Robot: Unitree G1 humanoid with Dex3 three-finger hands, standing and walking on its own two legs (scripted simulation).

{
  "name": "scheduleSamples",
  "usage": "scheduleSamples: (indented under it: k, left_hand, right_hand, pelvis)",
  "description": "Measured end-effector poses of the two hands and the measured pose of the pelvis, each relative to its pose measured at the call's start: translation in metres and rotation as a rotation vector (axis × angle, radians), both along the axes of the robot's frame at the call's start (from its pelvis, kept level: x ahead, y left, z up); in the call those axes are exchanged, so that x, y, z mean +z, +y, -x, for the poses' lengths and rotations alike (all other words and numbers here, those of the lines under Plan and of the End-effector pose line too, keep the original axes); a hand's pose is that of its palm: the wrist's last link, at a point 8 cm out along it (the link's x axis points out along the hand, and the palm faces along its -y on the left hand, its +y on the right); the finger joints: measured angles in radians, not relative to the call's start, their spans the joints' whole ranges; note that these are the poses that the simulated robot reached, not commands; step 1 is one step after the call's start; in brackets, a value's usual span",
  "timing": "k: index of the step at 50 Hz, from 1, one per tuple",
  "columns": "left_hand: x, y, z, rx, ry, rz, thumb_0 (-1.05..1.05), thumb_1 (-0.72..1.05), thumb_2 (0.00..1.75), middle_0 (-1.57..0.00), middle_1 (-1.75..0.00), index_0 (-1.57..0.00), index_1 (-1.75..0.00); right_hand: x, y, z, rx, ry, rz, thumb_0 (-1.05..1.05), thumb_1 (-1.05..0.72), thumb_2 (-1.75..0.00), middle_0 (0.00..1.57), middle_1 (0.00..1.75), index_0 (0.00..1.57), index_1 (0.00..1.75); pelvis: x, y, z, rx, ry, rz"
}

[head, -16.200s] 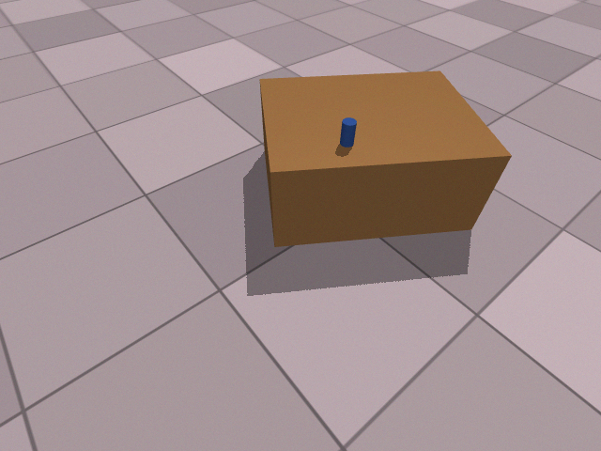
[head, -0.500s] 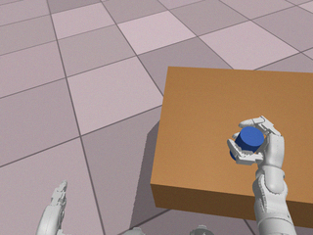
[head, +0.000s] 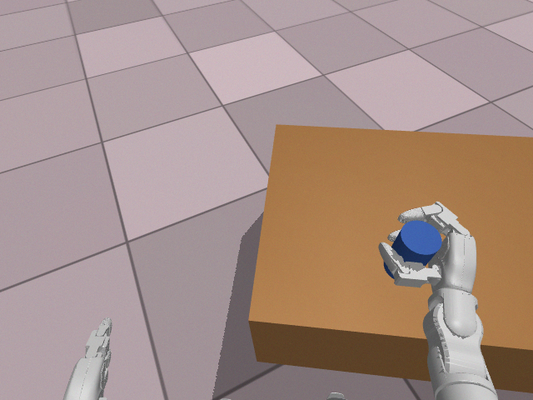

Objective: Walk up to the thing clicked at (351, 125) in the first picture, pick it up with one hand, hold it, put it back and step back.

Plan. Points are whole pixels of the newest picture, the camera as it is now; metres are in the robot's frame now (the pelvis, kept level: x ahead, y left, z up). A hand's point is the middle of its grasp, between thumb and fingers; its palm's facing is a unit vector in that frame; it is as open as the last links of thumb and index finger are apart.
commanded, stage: hold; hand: right
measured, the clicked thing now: (410, 252) +0.35 -0.19 +0.03
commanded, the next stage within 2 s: none
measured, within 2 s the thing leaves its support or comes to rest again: neither
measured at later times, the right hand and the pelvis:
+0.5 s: hand (407, 243) +0.34 -0.17 +0.07, palm faces +0.23 +0.97 +0.00, open 7.9 cm; pelvis +0.00 +0.01 +0.01, yaw +0 degrees
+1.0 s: hand (409, 243) +0.34 -0.17 +0.07, palm faces +0.22 +0.97 +0.00, open 7.9 cm; pelvis +0.00 +0.01 +0.02, yaw +0 degrees
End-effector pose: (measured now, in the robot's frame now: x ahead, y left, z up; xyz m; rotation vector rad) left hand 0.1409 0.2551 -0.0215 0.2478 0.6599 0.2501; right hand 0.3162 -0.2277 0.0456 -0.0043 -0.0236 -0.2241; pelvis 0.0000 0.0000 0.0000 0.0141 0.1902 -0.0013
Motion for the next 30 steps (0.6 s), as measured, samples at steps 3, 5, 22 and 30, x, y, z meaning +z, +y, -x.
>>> scheduleSamples:
  k: [3, 5, 22, 30]
  left_hand:
    - [0.002, 0.001, -0.002, 0.004, -0.008, 0.001, -0.01, -0.54, 0.05, -0.06, -0.05, -0.04, -0.05]
    - [0.002, 0.003, -0.002, 0.009, -0.009, 0.0, -0.01, -0.54, 0.05, -0.06, -0.06, -0.04, -0.05]
    - [0.001, 0.01, -0.007, 0.024, -0.002, 0.017, -0.01, -0.54, 0.05, -0.06, -0.06, -0.05, -0.05]
    - [0.002, 0.013, -0.005, 0.024, 0.0, 0.015, -0.01, -0.53, 0.04, -0.06, -0.06, -0.05, -0.05]
  right_hand:
    - [0.002, 0.001, 0.001, 0.005, 0.008, -0.002, 0.0, 0.16, -1.08, 0.83, 1.17, 0.84, 1.18]
    - [0.004, 0.002, 0.002, 0.002, 0.008, -0.008, 0.0, 0.16, -1.09, 0.83, 1.17, 0.84, 1.18]
    - [0.02, 0.008, 0.005, -0.002, 0.002, -0.005, 0.0, 0.16, -1.09, 0.83, 1.17, 0.84, 1.18]
    - [0.014, 0.011, 0.005, 0.004, 0.029, -0.014, 0.0, 0.16, -1.09, 0.83, 1.17, 0.84, 1.18]
  pelvis:
    - [0.002, 0.0, -0.001, 0.001, -0.007, 0.001]
    - [0.003, 0.0, -0.002, 0.001, -0.01, 0.002]
    - [0.011, 0.005, -0.003, -0.002, -0.038, 0.01]
    - [0.013, 0.007, -0.003, -0.001, -0.039, 0.013]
